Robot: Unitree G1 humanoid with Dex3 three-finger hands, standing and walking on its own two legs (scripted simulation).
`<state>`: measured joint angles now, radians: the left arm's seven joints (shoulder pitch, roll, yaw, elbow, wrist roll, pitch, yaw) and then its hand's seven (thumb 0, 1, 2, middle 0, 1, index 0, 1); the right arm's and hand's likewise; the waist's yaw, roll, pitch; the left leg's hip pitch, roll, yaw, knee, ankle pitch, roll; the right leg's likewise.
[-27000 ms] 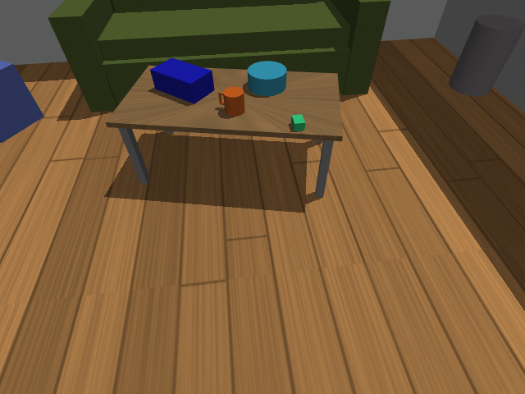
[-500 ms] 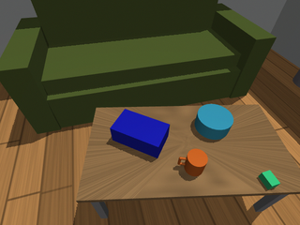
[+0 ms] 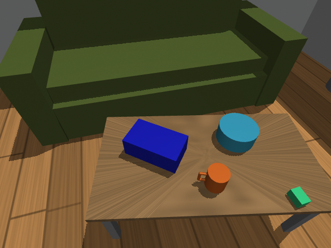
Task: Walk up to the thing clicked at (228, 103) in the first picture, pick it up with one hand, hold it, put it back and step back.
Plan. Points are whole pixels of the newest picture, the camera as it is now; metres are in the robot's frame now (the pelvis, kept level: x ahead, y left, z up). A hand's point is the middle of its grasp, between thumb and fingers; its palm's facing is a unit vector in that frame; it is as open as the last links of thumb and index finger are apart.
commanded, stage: stand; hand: right
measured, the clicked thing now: (212, 177) +0.48 -0.19 -0.32
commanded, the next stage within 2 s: step back in 0.24 s
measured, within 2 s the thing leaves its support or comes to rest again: neither
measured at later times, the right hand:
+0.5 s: hand out of the picture +0.07 -0.30 -0.18, palm faces +0.01 +0.93 -0.36, open 7.4 cm
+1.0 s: hand out of the picture -0.06 -0.29 -0.17, palm faces -0.12 +0.91 -0.41, open 7.4 cm
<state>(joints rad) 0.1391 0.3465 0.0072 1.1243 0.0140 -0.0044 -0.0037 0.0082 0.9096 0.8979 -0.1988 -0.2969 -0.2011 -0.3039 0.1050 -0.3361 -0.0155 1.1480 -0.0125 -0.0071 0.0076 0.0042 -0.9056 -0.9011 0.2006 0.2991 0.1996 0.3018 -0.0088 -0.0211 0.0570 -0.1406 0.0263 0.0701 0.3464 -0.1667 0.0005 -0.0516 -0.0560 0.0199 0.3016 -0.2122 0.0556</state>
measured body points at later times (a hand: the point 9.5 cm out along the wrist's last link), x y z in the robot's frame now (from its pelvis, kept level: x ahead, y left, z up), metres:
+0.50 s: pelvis -0.04 -0.04 -0.03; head +0.01 -0.05 +0.42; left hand +0.05 +0.29 -0.14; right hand +0.07 -0.35 -0.15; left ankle +0.02 +0.12 -0.75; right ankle -0.04 -0.15 -0.75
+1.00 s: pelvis -0.16 -0.03 -0.03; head -0.09 +0.00 +0.42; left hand -0.05 +0.29 -0.16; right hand -0.05 -0.34 -0.14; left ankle -0.16 +0.07 -0.75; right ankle -0.07 -0.15 -0.72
